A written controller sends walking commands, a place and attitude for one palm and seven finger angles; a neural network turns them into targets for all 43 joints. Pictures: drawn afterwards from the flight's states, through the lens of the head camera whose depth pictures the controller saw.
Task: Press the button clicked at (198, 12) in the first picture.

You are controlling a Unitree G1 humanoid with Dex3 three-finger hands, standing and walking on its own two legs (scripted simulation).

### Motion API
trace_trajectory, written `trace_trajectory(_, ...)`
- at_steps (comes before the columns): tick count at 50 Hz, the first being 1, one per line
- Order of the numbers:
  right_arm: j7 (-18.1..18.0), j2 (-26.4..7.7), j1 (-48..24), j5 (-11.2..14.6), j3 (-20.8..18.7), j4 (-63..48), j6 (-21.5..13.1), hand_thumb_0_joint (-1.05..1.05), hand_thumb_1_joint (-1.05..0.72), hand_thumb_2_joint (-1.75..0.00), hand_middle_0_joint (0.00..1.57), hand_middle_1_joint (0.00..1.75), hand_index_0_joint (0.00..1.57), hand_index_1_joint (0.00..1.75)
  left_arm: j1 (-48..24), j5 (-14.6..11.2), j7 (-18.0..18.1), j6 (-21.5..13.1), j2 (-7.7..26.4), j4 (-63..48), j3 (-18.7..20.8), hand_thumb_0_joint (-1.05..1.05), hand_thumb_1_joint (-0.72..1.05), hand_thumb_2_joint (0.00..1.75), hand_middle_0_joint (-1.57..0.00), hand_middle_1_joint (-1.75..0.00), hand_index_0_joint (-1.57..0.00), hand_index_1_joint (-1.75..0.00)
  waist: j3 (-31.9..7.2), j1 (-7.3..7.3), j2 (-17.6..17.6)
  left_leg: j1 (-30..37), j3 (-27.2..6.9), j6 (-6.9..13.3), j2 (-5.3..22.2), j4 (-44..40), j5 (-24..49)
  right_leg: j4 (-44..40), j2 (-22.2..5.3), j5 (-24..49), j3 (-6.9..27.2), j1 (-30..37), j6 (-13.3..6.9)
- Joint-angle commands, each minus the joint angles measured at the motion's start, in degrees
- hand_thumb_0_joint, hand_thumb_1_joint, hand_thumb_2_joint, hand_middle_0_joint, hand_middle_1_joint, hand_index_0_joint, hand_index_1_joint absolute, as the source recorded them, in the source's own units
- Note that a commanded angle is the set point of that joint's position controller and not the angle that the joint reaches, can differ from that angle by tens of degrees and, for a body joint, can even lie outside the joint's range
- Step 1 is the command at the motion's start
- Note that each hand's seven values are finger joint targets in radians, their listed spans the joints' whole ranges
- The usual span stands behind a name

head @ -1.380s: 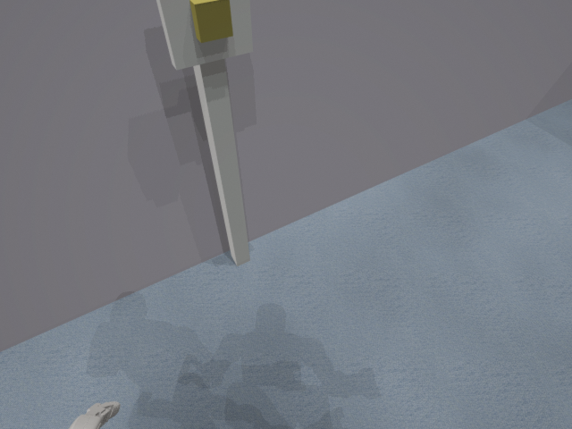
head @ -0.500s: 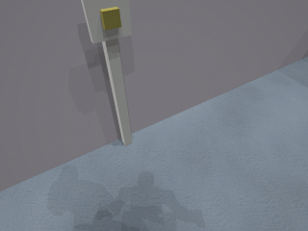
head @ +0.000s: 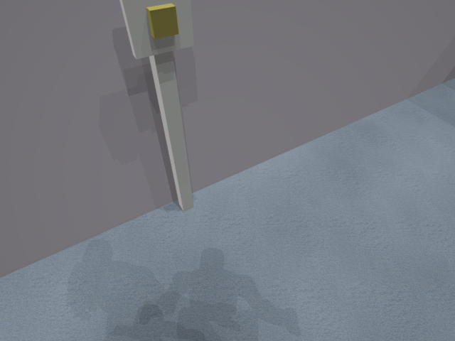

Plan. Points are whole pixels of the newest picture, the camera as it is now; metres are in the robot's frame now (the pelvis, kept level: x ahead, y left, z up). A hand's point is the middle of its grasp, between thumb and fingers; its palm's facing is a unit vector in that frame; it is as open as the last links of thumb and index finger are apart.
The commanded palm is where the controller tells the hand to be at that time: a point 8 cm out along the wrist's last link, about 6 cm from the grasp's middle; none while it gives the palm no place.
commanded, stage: look at it before walking up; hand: left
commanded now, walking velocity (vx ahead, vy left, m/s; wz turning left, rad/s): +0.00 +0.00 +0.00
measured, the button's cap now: (162, 20) +0.83 +0.22 +0.19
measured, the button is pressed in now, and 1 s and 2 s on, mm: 0 0 0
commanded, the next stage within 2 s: walk to a spot facing it in 0.36 s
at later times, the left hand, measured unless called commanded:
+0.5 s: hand out of the picture +0.09 +0.25 -0.15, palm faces -0.03 -0.94 -0.33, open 7.4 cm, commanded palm none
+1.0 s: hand out of the picture +0.06 +0.15 -0.17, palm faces -0.17 -0.94 -0.28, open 7.4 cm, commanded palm none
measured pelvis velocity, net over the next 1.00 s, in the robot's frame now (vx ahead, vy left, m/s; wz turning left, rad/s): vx -0.02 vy -0.04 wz -0.22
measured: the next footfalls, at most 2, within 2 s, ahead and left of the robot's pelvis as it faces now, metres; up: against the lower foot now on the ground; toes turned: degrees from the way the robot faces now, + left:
left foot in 1.48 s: +0.05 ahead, +0.11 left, +0.00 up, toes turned -29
right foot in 2.00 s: +0.10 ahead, -0.28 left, +0.00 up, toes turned -56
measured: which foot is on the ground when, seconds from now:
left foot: down 0.00-0.88, up 0.90-1.00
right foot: down 0.00-1.00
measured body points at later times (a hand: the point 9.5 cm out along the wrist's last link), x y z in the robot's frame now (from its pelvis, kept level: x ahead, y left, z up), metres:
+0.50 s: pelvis +0.01 +0.00 +0.00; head +0.02 +0.00 +0.45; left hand +0.09 +0.30 -0.13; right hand +0.09 -0.29 -0.13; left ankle +0.00 +0.13 -0.75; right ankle +0.00 -0.11 -0.75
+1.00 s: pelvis -0.02 -0.04 -0.02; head +0.02 -0.08 +0.42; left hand +0.07 +0.20 -0.15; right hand +0.00 -0.30 -0.18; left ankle -0.02 +0.12 -0.68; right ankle -0.02 -0.11 -0.75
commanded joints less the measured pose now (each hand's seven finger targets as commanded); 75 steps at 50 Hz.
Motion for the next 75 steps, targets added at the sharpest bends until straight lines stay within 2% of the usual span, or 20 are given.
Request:
trace_trajectory(1, -0.8, -11.6, -3.0, 0.4, -2.3, -3.8, -1.4, 0.00, -0.90, -0.90, 0.20, 0.30, 0.20, 0.30, -2.1, 0.1, 0.9, -1.4, 12.0, -3.8, 2.5, 0.00, 0.90, 0.90, -0.20, -0.30, -0.20, -0.30, -4.6, 0.40, 0.1, 1.6, -5.2, 2.3, 6.0, -2.7, 8.1, -3.5, -7.1, 8.7, 5.9, 0.4, -1.4)
trace_trajectory(24, -0.9, -12.1, -4.3, 0.4, -2.4, -4.3, -1.5, 0.00, -0.90, -0.90, 0.20, 0.30, 0.20, 0.30, -3.0, 0.2, 0.9, -1.3, 12.5, -4.1, 2.6, 0.00, 0.90, 0.90, -0.20, -0.30, -0.20, -0.30, -4.7, 0.43, 0.2, 3.1, -4.7, 2.2, 6.3, -3.1, 10.7, -3.6, -7.1, 11.7, 5.7, 1.0, -1.3)
trace_trajectory(31, -1.8, -6.0, 1.2, 0.2, -2.9, -6.8, 0.8, 0.00, -0.90, -0.90, 0.20, 0.30, 0.20, 0.30, 1.7, 0.4, 1.0, 1.8, 6.7, -6.7, 2.9, 0.00, 0.90, 0.90, -0.20, -0.30, -0.20, -0.30, -4.5, -0.10, -0.3, 2.8, 0.2, 1.2, 7.8, 4.6, 11.7, 5.0, -5.7, 19.3, 7.8, -5.2, -1.1)
trace_trajectory(35, -2.0, -6.7, 0.8, 0.0, -4.2, -9.7, 1.3, 0.00, -0.90, -0.90, 0.20, 0.30, 0.20, 0.30, 2.0, 0.6, 0.5, 2.6, 5.7, -9.6, 3.7, 0.00, 0.90, 0.90, -0.20, -0.30, -0.20, -0.30, -2.7, -0.20, 3.5, 0.3, -1.6, 3.0, 11.0, 3.4, 5.4, 11.7, -2.5, 11.8, 6.8, -11.2, -0.6)
trace_trajectory(37, -1.9, -7.5, 0.4, 0.0, -4.9, -10.7, 1.0, 0.00, -0.90, -0.90, 0.20, 0.30, 0.20, 0.30, 2.5, 0.5, 0.1, 2.9, 3.8, -10.7, 3.9, 0.00, 0.90, 0.90, -0.20, -0.30, -0.20, -0.30, -2.8, 0.02, 10.0, -0.1, -5.4, 7.1, 17.3, -0.2, 9.1, 23.2, 0.2, -4.1, 2.4, -14.1, 0.7)
trace_trajectory(40, -1.9, -6.9, -1.8, -0.3, -5.4, -12.8, 0.5, 0.00, -0.90, -0.90, 0.20, 0.30, 0.20, 0.30, 4.3, 0.5, -0.3, 3.3, 2.3, -12.2, 4.8, 0.00, 0.90, 0.90, -0.20, -0.30, -0.20, -0.30, -2.4, 1.41, 11.6, -3.9, -4.2, 10.8, 21.9, 0.8, 18.4, 30.7, -3.0, -18.7, 1.5, -12.5, 1.1)
trace_trajectory(43, -1.6, -5.9, -4.0, -0.4, -5.7, -13.9, 1.2, 0.00, -0.90, -0.90, 0.20, 0.30, 0.20, 0.30, 12.5, 0.9, -0.7, 2.2, 2.2, -10.5, 5.7, 0.00, 0.90, 0.90, -0.20, -0.30, -0.20, -0.30, -3.9, 5.69, 3.4, -10.1, 5.3, 3.2, 14.6, 17.5, 8.3, 10.6, -2.8, -1.2, -1.4, -0.6, 1.1)
trace_trajectory(44, -1.3, -1.5, -1.8, 0.1, -5.0, -14.8, 1.9, 0.00, -0.90, -0.90, 0.20, 0.30, 0.20, 0.30, 14.1, 1.7, 0.1, 1.2, 8.0, -10.4, 6.6, 0.00, 0.90, 0.90, -0.20, -0.30, -0.20, -0.30, -2.7, 5.69, -15.9, -19.9, 8.9, -1.6, 5.8, 32.6, -14.0, -2.3, -13.2, 10.9, 16.7, 1.7, -0.9)
trace_trajectory(45, -1.4, 0.4, -2.2, 0.1, -4.6, -16.7, 2.0, 0.00, -0.90, -0.90, 0.20, 0.30, 0.20, 0.30, 13.7, 1.1, 0.8, 1.2, 11.0, -11.3, 6.8, 0.00, 0.90, 0.90, -0.20, -0.30, -0.20, -0.30, -2.0, 4.82, -21.6, -26.0, 3.2, -2.5, 0.8, 42.8, -23.8, -6.0, -21.3, 22.4, 32.9, -0.9, -6.3)
trace_trajectory(46, -1.4, -1.0, -2.3, 0.2, -5.0, -16.6, 2.4, 0.00, -0.90, -0.90, 0.20, 0.30, 0.20, 0.30, 13.1, 0.6, 1.3, 1.4, 9.9, -11.8, 6.8, 0.00, 0.90, 0.90, -0.20, -0.30, -0.20, -0.30, -1.9, 4.39, -14.7, -24.4, -1.4, -1.9, 2.5, 45.9, -20.9, -6.1, -21.3, 18.0, 28.8, -2.5, -9.7)
trace_trajectory(48, -1.1, -1.0, -2.7, 0.2, -5.1, -15.4, 2.0, 0.00, -0.90, -0.90, 0.20, 0.30, 0.20, 0.30, 7.3, 0.7, 1.4, 1.2, 6.9, -13.5, 6.7, 0.00, 0.90, 0.90, -0.20, -0.30, -0.20, -0.30, -0.7, 2.42, -9.8, -25.3, -2.7, -1.8, 3.9, 47.2, -14.2, -5.6, -16.3, 7.3, 26.3, -4.4, -10.4)
trace_trajectory(51, -1.1, -0.1, -0.6, -0.1, -5.1, -13.9, 1.9, 0.00, -0.90, -0.90, 0.20, 0.30, 0.20, 0.30, 7.0, 0.4, 1.3, 0.5, 4.6, -13.5, 6.2, 0.00, 0.90, 0.90, -0.20, -0.30, -0.20, -0.30, -4.9, 1.34, -4.4, -24.1, -2.3, -2.8, 3.5, 44.8, -8.8, -2.6, -12.6, 16.2, 20.7, 0.5, -8.6)
trace_trajectory(57, -1.7, 0.4, -2.0, -0.1, -5.0, -14.7, 2.4, 0.00, -0.90, -0.90, 0.20, 0.30, 0.20, 0.30, 11.3, 0.3, 1.3, 0.5, 3.9, -12.3, 6.6, 0.00, 0.90, 0.90, -0.20, -0.30, -0.20, -0.30, -7.7, 2.94, -5.3, -26.5, -2.9, -3.9, 2.2, 42.1, -7.8, -1.7, -10.5, 21.2, 21.6, 6.9, -6.7)
trace_trajectory(63, -1.9, 0.2, -4.0, 0.0, -4.7, -16.3, 2.3, 0.00, -0.90, -0.90, 0.20, 0.30, 0.20, 0.30, 10.6, 0.8, 1.3, 1.1, 4.3, -12.8, 6.9, 0.00, 0.90, 0.90, -0.20, -0.30, -0.20, -0.30, -6.2, 3.23, -6.7, -23.5, -3.4, -3.7, 1.5, 36.2, -10.6, -2.7, -10.7, 16.6, 26.4, 3.3, -9.8)
trace_trajectory(67, -1.3, 0.0, -3.6, -0.1, -4.6, -17.6, 1.7, 0.00, -0.90, -0.90, 0.20, 0.30, 0.20, 0.30, 9.7, 1.0, 0.8, 1.2, 5.2, -13.3, 7.1, 0.00, 0.90, 0.90, -0.20, -0.30, -0.20, -0.30, -5.7, 3.68, -7.0, -18.5, -2.4, -2.7, 0.4, 27.2, -12.6, -6.9, -9.3, -4.6, 30.4, -0.4, -10.5)
trace_trajectory(70, -1.1, 0.1, -0.2, 0.3, -4.6, -17.4, 0.7, 0.00, -0.90, -0.90, 0.20, 0.30, 0.20, 0.30, 6.4, 1.1, 0.3, 1.3, 6.0, -14.6, 7.2, 0.00, 0.90, 0.90, -0.20, -0.30, -0.20, -0.30, -4.6, 2.33, -9.6, -8.7, -1.6, -0.9, -1.4, 16.3, -13.9, -8.4, -7.4, -14.0, 31.2, -8.5, -9.6)
trace_trajectory(72, -1.4, -0.4, 8.5, 0.6, -4.9, -15.1, -0.1, 0.00, -0.90, -0.90, 0.20, 0.30, 0.20, 0.30, 2.7, 0.8, 0.1, 1.4, 5.6, -15.6, 7.2, 0.00, 0.90, 0.90, -0.20, -0.30, -0.20, -0.30, -5.7, -2.18, -7.5, 8.4, -0.7, 0.4, -1.8, 3.3, -8.1, -4.3, -3.4, -19.8, 27.1, -20.0, -5.9)
trace_trajectory(73, -2.1, -3.6, 13.1, 0.4, -5.5, -13.9, -0.7, 0.00, -0.90, -0.90, 0.20, 0.30, 0.20, 0.30, 2.2, 0.6, -0.3, 1.3, 2.8, -16.6, 6.6, 0.00, 0.90, 0.90, -0.20, -0.30, -0.20, -0.30, -7.2, -4.57, 0.7, 18.8, -5.5, 1.8, 4.5, -3.0, -12.6, 3.8, 1.7, -22.5, 21.0, -28.8, -3.0)
trace_trajectory(74, -2.4, -9.1, 14.1, -0.4, -6.6, -14.1, -0.9, 0.00, -0.90, -0.90, 0.20, 0.30, 0.20, 0.30, 1.9, -0.1, -1.1, 1.2, -0.7, -17.6, 6.1, 0.00, 0.90, 0.90, -0.20, -0.30, -0.20, -0.30, -4.9, -5.23, 18.3, 20.1, -25.6, 5.3, 20.1, -11.8, -28.3, 21.2, 8.5, -22.8, 9.8, -39.2, 0.0)
trace_trajectory(75, -2.4, -10.3, 11.0, -0.1, -6.4, -15.6, -0.9, 0.00, -0.90, -0.90, 0.20, 0.30, 0.20, 0.30, -1.0, 0.6, -1.2, 0.9, 1.4, -19.0, 7.0, 0.00, 0.90, 0.90, -0.20, -0.30, -0.20, -0.30, 1.2, -4.22, 14.6, 7.8, -31.2, 9.0, 28.6, -15.3, -32.4, 31.3, 2.4, -18.4, 5.9, -39.1, 1.2)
